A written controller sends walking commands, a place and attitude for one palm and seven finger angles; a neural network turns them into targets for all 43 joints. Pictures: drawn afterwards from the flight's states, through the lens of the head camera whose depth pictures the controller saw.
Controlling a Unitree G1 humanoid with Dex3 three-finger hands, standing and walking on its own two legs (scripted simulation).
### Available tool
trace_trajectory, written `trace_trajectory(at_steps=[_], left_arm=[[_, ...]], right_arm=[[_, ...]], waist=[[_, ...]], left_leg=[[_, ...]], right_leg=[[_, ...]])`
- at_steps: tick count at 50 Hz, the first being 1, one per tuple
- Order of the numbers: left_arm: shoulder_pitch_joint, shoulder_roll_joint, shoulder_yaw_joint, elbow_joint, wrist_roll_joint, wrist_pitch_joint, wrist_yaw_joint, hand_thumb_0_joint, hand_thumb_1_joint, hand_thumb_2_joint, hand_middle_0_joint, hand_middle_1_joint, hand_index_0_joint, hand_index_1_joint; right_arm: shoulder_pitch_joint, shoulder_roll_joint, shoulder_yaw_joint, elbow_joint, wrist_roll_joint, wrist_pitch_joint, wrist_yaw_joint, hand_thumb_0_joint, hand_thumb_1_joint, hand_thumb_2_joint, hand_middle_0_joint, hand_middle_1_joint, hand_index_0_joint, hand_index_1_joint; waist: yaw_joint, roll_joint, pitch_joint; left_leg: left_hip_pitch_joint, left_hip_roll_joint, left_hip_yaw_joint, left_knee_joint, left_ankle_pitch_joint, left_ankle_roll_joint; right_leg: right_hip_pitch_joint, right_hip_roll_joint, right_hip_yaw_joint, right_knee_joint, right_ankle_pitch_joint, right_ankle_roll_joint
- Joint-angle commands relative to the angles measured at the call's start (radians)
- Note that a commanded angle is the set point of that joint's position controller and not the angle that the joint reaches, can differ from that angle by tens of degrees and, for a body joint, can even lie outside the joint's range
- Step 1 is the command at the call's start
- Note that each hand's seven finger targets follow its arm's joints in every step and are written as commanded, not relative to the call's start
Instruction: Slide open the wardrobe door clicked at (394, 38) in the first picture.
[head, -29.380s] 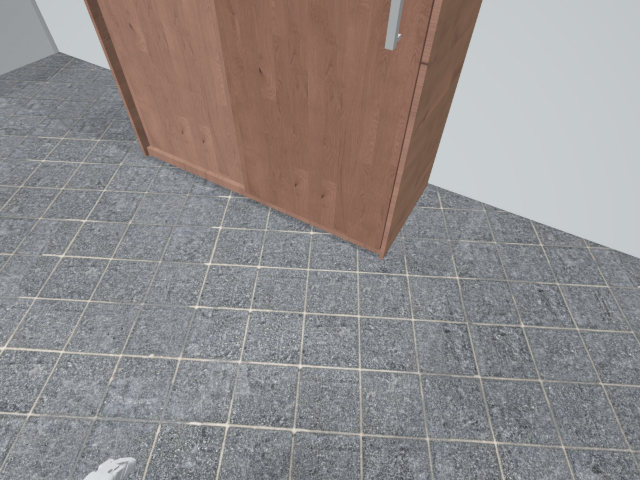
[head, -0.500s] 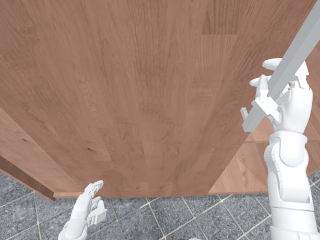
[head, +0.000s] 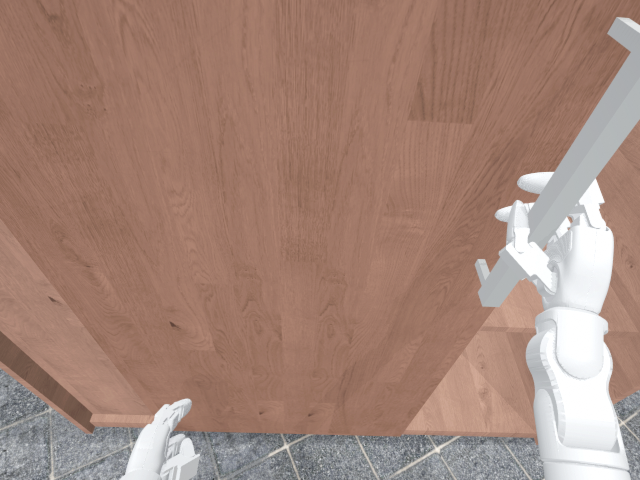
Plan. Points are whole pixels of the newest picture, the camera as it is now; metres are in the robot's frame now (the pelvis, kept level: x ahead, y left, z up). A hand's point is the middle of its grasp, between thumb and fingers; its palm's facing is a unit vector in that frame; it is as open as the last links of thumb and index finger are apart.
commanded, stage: stop walking and hold the door there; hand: right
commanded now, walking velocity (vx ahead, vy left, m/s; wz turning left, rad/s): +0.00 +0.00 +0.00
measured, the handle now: (541, 195) +0.35 -0.20 +0.23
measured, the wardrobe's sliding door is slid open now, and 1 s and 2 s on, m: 0.43 0.43 0.43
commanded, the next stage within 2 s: loosen the grip on the handle in 0.44 s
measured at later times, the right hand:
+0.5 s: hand (514, 246) +0.31 -0.17 +0.19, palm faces +0.18 +0.98 -0.08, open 5.6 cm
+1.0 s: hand (519, 251) +0.31 -0.18 +0.19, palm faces +0.22 +0.97 -0.10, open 14.3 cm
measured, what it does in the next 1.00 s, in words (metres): shifts its weight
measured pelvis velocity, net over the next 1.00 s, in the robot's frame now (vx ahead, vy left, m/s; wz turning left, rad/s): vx -0.06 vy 0.01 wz -0.04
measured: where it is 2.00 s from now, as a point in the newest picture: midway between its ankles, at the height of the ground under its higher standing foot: outside the picture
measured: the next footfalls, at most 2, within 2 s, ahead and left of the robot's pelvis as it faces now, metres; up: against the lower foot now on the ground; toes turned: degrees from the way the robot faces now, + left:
none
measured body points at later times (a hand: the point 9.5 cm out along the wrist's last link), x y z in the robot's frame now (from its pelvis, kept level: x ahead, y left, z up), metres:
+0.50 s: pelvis +0.00 -0.02 +0.00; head +0.01 -0.01 +0.45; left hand +0.18 +0.20 -0.09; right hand +0.30 -0.22 +0.20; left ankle -0.03 +0.09 -0.74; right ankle +0.03 -0.11 -0.74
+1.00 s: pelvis -0.06 +0.01 -0.02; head -0.08 +0.02 +0.43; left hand +0.08 +0.25 -0.12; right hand +0.29 -0.23 +0.20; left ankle -0.03 +0.10 -0.74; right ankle +0.03 -0.10 -0.74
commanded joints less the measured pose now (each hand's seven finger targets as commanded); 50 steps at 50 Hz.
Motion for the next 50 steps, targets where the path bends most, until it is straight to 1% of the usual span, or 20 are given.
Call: trace_trajectory(at_steps=[1, 14, 16, 26, 27, 28, 29, 30, 31, 33, 34, 35, 36, 38, 39, 41, 44, 46, 47, 50], left_arm=[[-0.121, 0.105, 0.038, -0.158, -0.002, -0.052, 0.011, 0.000, 0.900, 0.900, -0.200, -0.300, -0.200, -0.300], [-0.129, 0.094, 0.029, -0.172, 0.006, -0.042, 0.009, 0.000, 0.900, 0.900, -0.200, -0.300, -0.200, -0.300], [-0.131, 0.099, 0.033, -0.166, 0.004, -0.042, 0.012, 0.000, 0.900, 0.900, -0.200, -0.300, -0.200, -0.300], [-0.135, 0.098, 0.032, -0.162, 0.003, -0.041, 0.012, 0.000, 0.900, 0.900, -0.200, -0.300, -0.200, -0.300], [-0.136, 0.149, 0.102, -0.207, 0.033, -0.076, -0.025, 0.000, 0.900, 0.900, -0.200, -0.300, -0.200, -0.300], [-0.076, 0.106, 0.096, -0.114, 0.042, -0.130, -0.036, 0.000, 0.900, 0.900, -0.200, -0.300, -0.200, -0.300], [-0.008, 0.125, 0.096, -0.122, -0.023, -0.170, -0.049, 0.000, 0.900, 0.900, -0.200, -0.300, -0.200, -0.300], [-0.025, 0.151, 0.094, -0.118, -0.008, -0.172, -0.052, 0.000, 0.900, 0.900, -0.200, -0.300, -0.200, -0.300], [-0.040, 0.134, 0.082, -0.103, -0.004, -0.171, -0.052, 0.000, 0.900, 0.900, -0.200, -0.300, -0.200, -0.300], [-0.060, 0.134, 0.069, -0.119, 0.004, -0.171, -0.057, 0.000, 0.900, 0.900, -0.200, -0.300, -0.200, -0.300], [-0.052, 0.136, 0.061, -0.115, -0.001, -0.167, -0.058, 0.000, 0.900, 0.900, -0.200, -0.300, -0.200, -0.300], [-0.043, 0.140, 0.055, -0.111, -0.002, -0.165, -0.061, 0.000, 0.900, 0.900, -0.200, -0.300, -0.200, -0.300], [-0.033, 0.146, 0.057, -0.106, 0.003, -0.159, -0.063, 0.000, 0.900, 0.900, -0.200, -0.300, -0.200, -0.300], [-0.043, 0.142, 0.063, -0.119, 0.000, -0.165, -0.067, 0.000, 0.900, 0.900, -0.200, -0.300, -0.200, -0.300], [-0.052, 0.142, 0.059, -0.119, -0.006, -0.169, -0.066, 0.000, 0.900, 0.900, -0.200, -0.300, -0.200, -0.300], [-0.051, 0.148, 0.054, -0.103, -0.008, -0.171, -0.059, 0.000, 0.900, 0.900, -0.200, -0.300, -0.200, -0.300], [-0.057, 0.140, 0.055, -0.112, -0.010, -0.189, -0.059, 0.000, 0.900, 0.900, -0.200, -0.300, -0.200, -0.300], [-0.055, 0.146, 0.057, -0.098, -0.011, -0.196, -0.056, 0.000, 0.900, 0.900, -0.200, -0.300, -0.200, -0.300], [-0.043, 0.160, 0.063, -0.097, -0.010, -0.195, -0.052, 0.000, 0.900, 0.900, -0.200, -0.300, -0.200, -0.300], [-0.070, 0.149, 0.056, -0.107, -0.011, -0.211, -0.049, 0.000, 0.900, 0.900, -0.200, -0.300, -0.200, -0.300]], right_arm=[[-0.203, -0.115, 0.042, -0.163, -0.030, -0.027, 0.033, 0.000, -0.900, -0.900, 0.450, 1.400, 0.450, 1.400], [-0.212, -0.060, 0.101, -0.170, -0.038, -0.031, 0.038, 0.000, -0.900, -0.900, 0.450, 1.400, 0.450, 1.400], [-0.210, -0.096, 0.070, -0.175, -0.037, -0.029, 0.034, 0.000, -0.900, -0.900, 0.450, 1.400, 0.450, 1.400], [-0.253, -0.083, 0.087, -0.166, -0.037, -0.034, 0.040, 0.000, -0.900, -0.900, 0.450, 1.400, 0.450, 1.400], [-1.146, -0.781, -0.467, -0.372, -0.159, -0.063, 0.042, 0.000, -0.900, -0.900, 0.450, 1.400, 0.450, 1.400], [-0.760, -0.118, -0.067, 0.275, -0.109, 0.066, 0.109, 0.000, -0.779, -0.842, 0.450, 1.400, 0.450, 1.400], [-0.473, 0.017, -0.034, 0.048, 0.017, 0.061, 0.159, 0.000, -0.658, -0.783, 0.450, 1.400, 0.450, 1.400], [-0.478, -0.057, -0.081, -0.115, 0.095, 0.038, 0.183, 0.000, -0.538, -0.725, 0.450, 1.400, 0.450, 1.400], [-0.388, -0.069, -0.099, -0.047, 0.096, 0.037, 0.166, 0.000, -0.417, -0.667, 0.450, 1.400, 0.450, 1.400], [-0.471, -0.019, -0.001, -0.046, 0.068, 0.005, 0.122, 0.000, -0.175, -0.550, 0.450, 1.400, 0.450, 1.400], [-0.495, -0.017, 0.018, 0.023, 0.044, -0.009, 0.097, 0.000, -0.054, -0.492, 0.450, 1.400, 0.450, 1.400], [-0.539, -0.026, 0.027, 0.057, 0.025, -0.031, 0.077, 0.000, 0.067, -0.433, 0.450, 1.400, 0.450, 1.400], [-0.593, -0.065, 0.002, 0.050, -0.004, -0.059, 0.060, 0.000, 0.188, -0.375, 0.450, 1.400, 0.450, 1.400], [-0.642, -0.040, 0.062, 0.100, -0.029, -0.109, 0.059, 0.000, 0.429, -0.258, 0.437, 1.383, 0.437, 1.383], [-0.680, -0.049, 0.073, 0.126, -0.032, -0.131, 0.064, 0.000, 0.550, -0.200, 0.423, 1.367, 0.423, 1.367], [-0.746, -0.122, 0.022, 0.189, -0.037, -0.175, 0.066, 0.000, 0.550, -0.200, 0.397, 1.333, 0.397, 1.333], [-0.791, -0.122, 0.048, 0.191, -0.029, -0.236, 0.093, 0.000, 0.550, -0.200, 0.357, 1.283, 0.357, 1.283], [-0.785, -0.150, 0.015, 0.222, -0.014, -0.259, 0.101, 0.000, 0.550, -0.200, 0.330, 1.250, 0.330, 1.250], [-0.748, -0.292, -0.113, 0.238, -0.008, -0.270, 0.103, 0.000, 0.550, -0.200, 0.317, 1.233, 0.317, 1.233], [-0.737, -0.227, -0.063, 0.219, 0.039, -0.291, 0.141, 0.000, 0.550, -0.200, 0.277, 1.183, 0.277, 1.183]], waist=[[0.029, 0.057, -0.179], [0.025, 0.040, -0.179], [0.024, 0.037, -0.178], [0.025, 0.033, -0.189], [-0.054, 0.310, -0.028], [0.071, 0.149, -0.463], [0.009, 0.032, -0.525], [-0.013, -0.143, -0.601], [-0.024, -0.222, -0.517], [0.008, -0.050, -0.346], [0.028, 0.002, -0.250], [0.041, 0.054, -0.200], [0.039, 0.035, -0.209], [0.046, 0.131, -0.216], [0.050, 0.111, -0.179], [0.046, 0.090, -0.140], [0.044, 0.021, -0.195], [0.035, 0.034, -0.201], [0.010, 0.033, -0.222], [0.017, 0.072, -0.209]], left_leg=[[-0.082, 0.147, -0.136, -0.073, 0.275, -0.015], [-0.088, 0.131, -0.116, -0.076, 0.211, -0.018], [-0.088, 0.135, -0.113, -0.080, 0.209, -0.018], [-0.080, 0.132, -0.100, -0.075, 0.186, -0.019], [-0.238, 0.122, -0.182, -0.136, 0.442, -0.034], [-0.061, 0.016, -0.010, 0.158, 0.711, 0.017], [-0.187, -0.005, 0.040, 0.155, 0.395, -0.005], [-0.232, 0.008, -0.003, 0.115, 0.168, -0.014], [-0.262, 0.016, -0.009, 0.125, 0.072, -0.006], [-0.220, 0.018, 0.006, 0.052, 0.099, -0.010], [-0.233, 0.019, 0.008, 0.028, 0.099, -0.013], [-0.253, 0.021, 0.004, 0.023, 0.077, -0.016], [-0.253, 0.022, 0.002, 0.035, 0.107, -0.010], [-0.260, 0.019, -0.011, 0.046, 0.018, -0.016], [-0.283, 0.023, -0.022, 0.041, -0.045, -0.017], [-0.291, 0.029, -0.045, 0.026, -0.106, -0.012], [-0.290, 0.026, -0.058, 0.034, -0.165, -0.006], [-0.283, 0.027, -0.069, 0.026, -0.187, -0.005], [-0.248, 0.030, -0.088, 0.012, -0.212, -0.005], [-0.242, 0.032, -0.106, -0.007, -0.253, -0.013]], right_leg=[[0.194, -0.130, 0.152, -0.028, 0.184, -0.028], [0.187, -0.138, 0.166, -0.059, 0.163, -0.029], [0.192, -0.138, 0.166, -0.061, 0.149, -0.029], [0.195, -0.145, 0.174, -0.070, 0.150, -0.026], [0.098, -0.125, 0.117, 0.087, 0.257, -0.051], [0.266, -0.015, 0.164, -0.047, 0.614, -0.001], [0.457, -0.069, 0.199, -0.009, 0.855, 0.046], [0.601, -0.073, 0.213, 0.035, 0.885, 0.099], [0.563, -0.059, 0.197, 0.037, 0.756, 0.124], [0.325, -0.025, 0.158, 0.016, 0.261, 0.061], [0.233, -0.016, 0.165, 0.007, 0.113, 0.037], [0.188, -0.015, 0.176, -0.002, 0.033, 0.022], [0.197, -0.019, 0.180, 0.005, 0.071, 0.019], [0.151, -0.017, 0.173, 0.003, -0.036, 0.011], [0.120, -0.014, 0.173, -0.009, -0.135, 0.009], [0.061, -0.001, 0.167, -0.009, -0.227, 0.003], [0.062, 0.015, 0.144, 0.019, -0.243, 0.001], [0.036, 0.019, 0.143, 0.030, -0.248, -0.001], [0.010, 0.024, 0.129, 0.041, -0.224, -0.005], [-0.018, 0.037, 0.113, 0.062, -0.205, -0.010]])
